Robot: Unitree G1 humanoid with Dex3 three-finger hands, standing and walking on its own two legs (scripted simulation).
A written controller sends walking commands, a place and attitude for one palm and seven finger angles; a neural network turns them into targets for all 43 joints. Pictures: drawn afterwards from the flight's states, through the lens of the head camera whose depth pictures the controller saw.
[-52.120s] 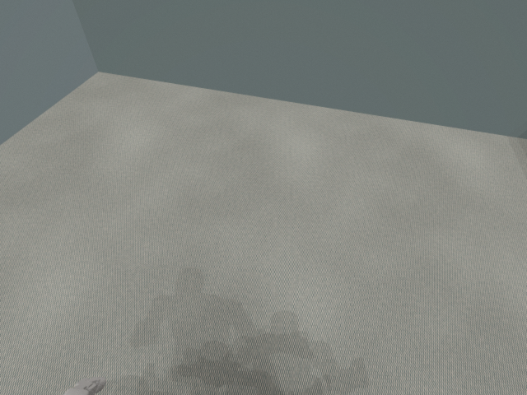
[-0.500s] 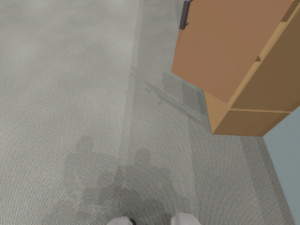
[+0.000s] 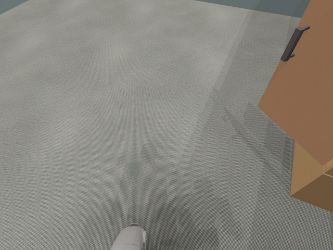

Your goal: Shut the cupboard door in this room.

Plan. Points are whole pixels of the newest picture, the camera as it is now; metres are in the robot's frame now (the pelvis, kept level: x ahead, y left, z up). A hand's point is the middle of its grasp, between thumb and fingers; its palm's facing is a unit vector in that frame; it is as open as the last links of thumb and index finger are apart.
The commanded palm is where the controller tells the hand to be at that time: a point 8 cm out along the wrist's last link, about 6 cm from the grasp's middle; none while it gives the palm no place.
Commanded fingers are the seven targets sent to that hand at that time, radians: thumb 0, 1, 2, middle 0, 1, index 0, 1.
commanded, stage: walk to a spot facing it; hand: left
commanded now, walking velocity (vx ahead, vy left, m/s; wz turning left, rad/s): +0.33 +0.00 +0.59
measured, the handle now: (295, 43) +0.84 -0.48 +0.01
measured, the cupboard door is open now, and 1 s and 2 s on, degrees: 53 53 53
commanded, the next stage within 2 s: turn to face it in 0.52 s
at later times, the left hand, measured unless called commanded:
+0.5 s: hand (87, 207) +0.25 +0.26 -0.16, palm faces +0.20 -0.96 -0.20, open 7.3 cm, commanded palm none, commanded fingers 0.00 0.90 0.90 -0.20 -0.30 -0.20 -0.30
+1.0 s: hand (101, 186) +0.32 +0.24 -0.19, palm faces +0.20 -0.97 -0.17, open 7.3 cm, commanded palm none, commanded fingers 0.00 0.90 0.90 -0.20 -0.30 -0.20 -0.30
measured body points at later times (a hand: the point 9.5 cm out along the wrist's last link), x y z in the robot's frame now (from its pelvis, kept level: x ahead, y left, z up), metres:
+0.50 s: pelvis +0.19 +0.05 +0.00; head +0.21 +0.06 +0.45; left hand +0.24 +0.31 -0.14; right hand +0.25 -0.18 -0.15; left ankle +0.13 +0.13 -0.74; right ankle +0.31 -0.09 -0.70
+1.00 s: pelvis +0.36 +0.07 -0.01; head +0.39 +0.09 +0.43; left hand +0.32 +0.30 -0.18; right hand +0.49 -0.15 -0.15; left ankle +0.40 +0.17 -0.75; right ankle +0.35 -0.06 -0.74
